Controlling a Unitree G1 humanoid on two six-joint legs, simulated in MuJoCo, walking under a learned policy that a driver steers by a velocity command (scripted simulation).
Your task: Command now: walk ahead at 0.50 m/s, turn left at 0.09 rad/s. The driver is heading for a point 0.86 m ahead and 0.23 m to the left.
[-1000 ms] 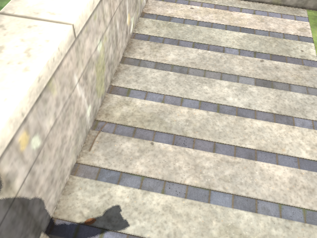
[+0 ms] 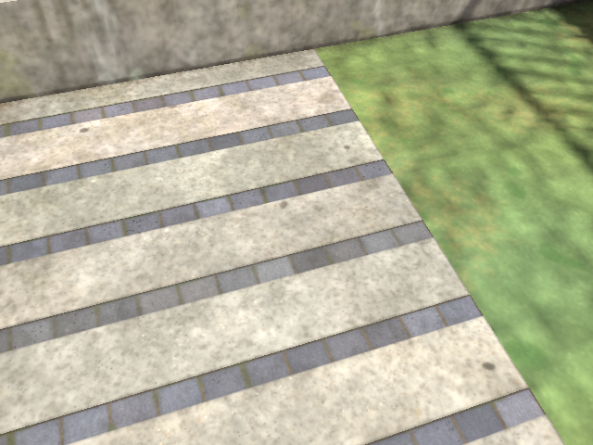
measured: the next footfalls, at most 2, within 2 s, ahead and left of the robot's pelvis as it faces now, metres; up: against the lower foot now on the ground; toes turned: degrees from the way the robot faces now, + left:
right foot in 0.36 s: +0.36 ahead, -0.11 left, +0.00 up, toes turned +14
left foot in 0.86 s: +0.54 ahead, +0.23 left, +0.00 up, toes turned +31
